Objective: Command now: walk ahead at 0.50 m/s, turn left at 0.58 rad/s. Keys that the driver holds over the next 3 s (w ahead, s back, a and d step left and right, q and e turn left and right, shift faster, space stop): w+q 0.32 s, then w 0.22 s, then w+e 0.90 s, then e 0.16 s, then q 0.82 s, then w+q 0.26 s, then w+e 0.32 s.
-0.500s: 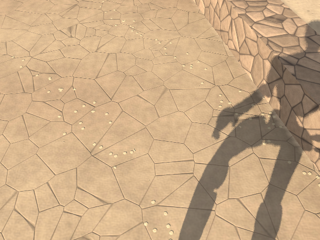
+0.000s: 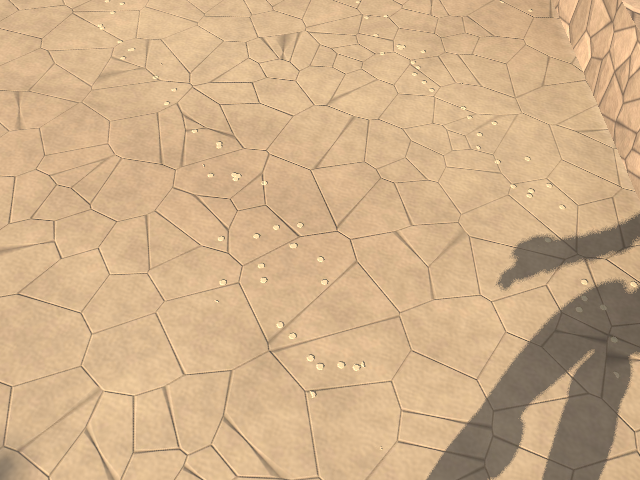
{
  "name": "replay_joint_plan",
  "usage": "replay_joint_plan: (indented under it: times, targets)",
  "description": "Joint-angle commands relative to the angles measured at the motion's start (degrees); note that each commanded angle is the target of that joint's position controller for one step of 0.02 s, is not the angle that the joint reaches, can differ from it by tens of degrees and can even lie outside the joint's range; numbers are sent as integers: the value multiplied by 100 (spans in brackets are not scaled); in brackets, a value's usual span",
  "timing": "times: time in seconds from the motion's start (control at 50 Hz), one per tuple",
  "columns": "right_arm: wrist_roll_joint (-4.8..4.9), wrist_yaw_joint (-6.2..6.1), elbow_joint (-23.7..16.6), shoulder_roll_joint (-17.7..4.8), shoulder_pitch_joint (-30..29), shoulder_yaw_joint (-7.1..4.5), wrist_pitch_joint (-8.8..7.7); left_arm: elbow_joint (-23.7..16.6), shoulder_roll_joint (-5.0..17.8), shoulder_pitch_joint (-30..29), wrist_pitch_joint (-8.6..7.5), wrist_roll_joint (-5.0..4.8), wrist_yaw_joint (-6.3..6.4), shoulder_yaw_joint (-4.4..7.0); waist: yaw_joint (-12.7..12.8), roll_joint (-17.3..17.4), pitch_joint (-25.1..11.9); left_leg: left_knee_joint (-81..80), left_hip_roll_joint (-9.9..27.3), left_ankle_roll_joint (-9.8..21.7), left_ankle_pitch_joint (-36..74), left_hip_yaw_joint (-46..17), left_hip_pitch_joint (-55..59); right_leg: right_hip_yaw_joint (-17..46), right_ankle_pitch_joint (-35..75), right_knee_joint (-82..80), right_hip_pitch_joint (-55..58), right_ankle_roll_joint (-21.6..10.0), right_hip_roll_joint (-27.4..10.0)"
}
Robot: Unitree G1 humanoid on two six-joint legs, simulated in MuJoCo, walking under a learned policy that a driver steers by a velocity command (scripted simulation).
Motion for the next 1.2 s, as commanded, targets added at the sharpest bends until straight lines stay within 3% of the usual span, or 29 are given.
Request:
replay_joint_plan:
  times: [0.02,0.1,0.18,0.24,0.28,0.3,0.32,0.34,0.36,0.38,0.4,0.42,0.46,0.5,0.6,0.66,0.7,0.74,0.76,0.78,0.8,0.82,0.84,0.88,0.9,0.96,1.06,1.12,1.2]
  targets:
    - [13,-124,-456,-908,-176,-234,-148,-339,434,102,47,74,34,127,212,343,-508,-1192,1403,1087,1585,-1516,414,9,663,-665,-367,192,-24]
    - [71,-227,-323,-936,162,-244,-92,-546,237,-761,9,32,-30,25,-126,576,-330,-1099,1104,761,994,-1282,329,-4,1994,-2403,-159,268,297]
    - [114,-258,-183,-979,483,-260,-36,-720,341,-1300,-86,-66,-155,30,-325,677,-227,-819,1253,672,530,-1695,542,58,2197,-3262,182,191,531]
    - [111,-292,-168,-959,486,-268,19,-734,538,-1166,-165,-85,-210,112,-189,835,-267,-354,1409,556,532,-2193,940,153,1601,-3594,507,14,597]
    - [100,-291,-236,-843,315,-237,50,-565,676,-454,-216,-73,-173,216,215,939,-511,229,1195,366,978,-2232,897,-12,1435,-3942,1504,-217,651]
    - [55,-263,-328,-570,243,-136,31,-476,890,235,-243,21,-132,300,554,710,-1125,1307,888,168,936,-1930,491,383,1413,-3828,2770,-512,129]
    - [70,-268,-470,-220,716,-27,0,-390,1357,1059,-222,137,-84,414,594,-439,-2050,3252,175,-250,-507,-1175,-1135,2173,880,-3877,4905,-1198,-1153]
    - [174,-282,-507,-336,1133,12,-44,-183,1282,1343,-155,35,-153,411,451,-1831,-2307,4515,94,-411,-2470,-912,-2494,4250,-523,-4489,5495,-1716,-1871]
    - [202,-278,-367,-831,860,-100,-39,-257,770,1099,-127,-53,-158,276,555,-1027,-1500,5019,426,-457,-2061,-1054,-2915,3859,-1292,-4706,4858,-1534,-1670]
    - [137,-268,-422,-913,357,-119,-17,-273,545,866,-68,-35,-144,201,585,-516,-909,5063,615,-473,-1589,-827,-2893,2976,-996,-4748,4126,-1319,-1405]
    - [64,-253,-500,-826,54,-111,-21,-250,446,624,-30,6,-151,146,475,-253,-484,4811,748,-477,-1278,-715,-2740,2365,-363,-4893,3398,-1262,-1142]
    - [31,-229,-536,-747,-75,-125,-23,-215,335,483,-26,35,-150,97,347,-280,-280,4499,901,-461,-1060,-709,-2554,1933,120,-5033,2947,-1228,-935]
    - [78,-179,-502,-518,50,-84,-6,-131,313,432,-60,26,-157,81,176,-467,-253,4076,1009,-461,-903,-562,-2165,1393,703,-5264,2527,-1245,-717]
    - [34,-169,-553,-384,-106,-32,-2,-11,479,503,-98,-26,-158,120,146,-411,-224,3575,1073,-514,-679,-416,-2226,1062,1246,-5433,2476,-1377,-727]
    - [-18,-91,-762,-177,-1055,106,-152,210,757,776,7,-153,-124,159,412,-252,-123,1692,1057,-617,619,-46,-1838,409,1899,-5515,2408,-1298,-489]
    - [45,-23,-875,-251,-1534,92,-224,363,893,1159,95,-203,-111,179,579,-290,-70,978,829,-689,905,49,-1443,473,1843,-5342,2502,-1244,-550]
    - [75,18,-945,-370,-1662,49,-272,426,941,1269,154,-232,-93,189,535,-375,-62,636,763,-615,749,-14,-1239,695,1725,-5134,2694,-1159,-691]
    - [77,18,-866,-539,-1321,-37,-319,459,998,1211,217,-239,-59,203,225,-435,-201,243,679,-475,612,26,-543,791,1862,-4737,2720,-1000,-724]
    - [43,-25,-699,-715,-792,-140,-324,462,915,1212,227,-221,-48,168,-50,-379,-500,84,597,-345,551,107,337,649,2371,-4168,2557,-862,-508]
    - [-46,-92,-548,-1005,25,-263,-327,398,652,1159,206,-154,-55,70,-451,-202,-1101,211,1078,-99,623,-275,1663,386,2126,-2973,1963,-644,-174]
    - [-201,-162,-487,-1544,803,-388,-272,193,71,1468,132,-67,-53,-110,-576,1045,-2063,258,2577,524,398,-2122,3794,-163,209,-839,47,-232,527]
    - [-166,-134,-381,-1375,1010,-345,-222,170,161,1675,65,-202,-43,-118,-545,1819,-2471,-426,3098,971,-590,-3738,3896,224,-1675,340,-862,-174,682]
    - [-90,-118,-362,-992,733,-225,-222,164,671,1375,75,-310,-40,40,-523,1240,-1641,-615,2875,799,-1095,-3199,3242,419,-1329,845,-1268,-193,386]
    - [-52,-85,-348,-566,23,-79,-244,74,634,906,158,-236,-33,71,-226,843,-714,-991,2403,554,-692,-1927,1912,226,-475,638,-1131,-182,30]
    - [-74,-71,-325,-416,-239,-42,-280,82,570,907,231,-195,-34,99,-47,909,-468,-1209,2222,485,-323,-1475,1414,268,-192,415,-886,-159,-110]
    - [-113,-90,-185,-472,-489,-105,-397,33,271,918,403,-200,-59,67,195,763,-222,-1619,2134,510,620,-625,810,259,346,206,-575,-47,-189]
    - [-120,-192,80,-726,-337,-202,-396,-223,136,278,420,-159,-164,17,84,480,-45,-1726,2031,431,1269,419,994,163,1630,-1195,-697,-16,-144]
    - [-62,-233,212,-920,-119,-259,-335,-455,81,-357,403,-143,-281,-37,-152,381,136,-1736,2094,341,1216,800,1182,-157,1982,-2022,-553,-121,-66]
    - [68,-234,395,-1116,109,-337,-197,-756,212,-814,427,-149,-387,-12,-231,406,269,-1379,2296,177,1650,1058,1899,-439,1363,-2576,-585,-399,54]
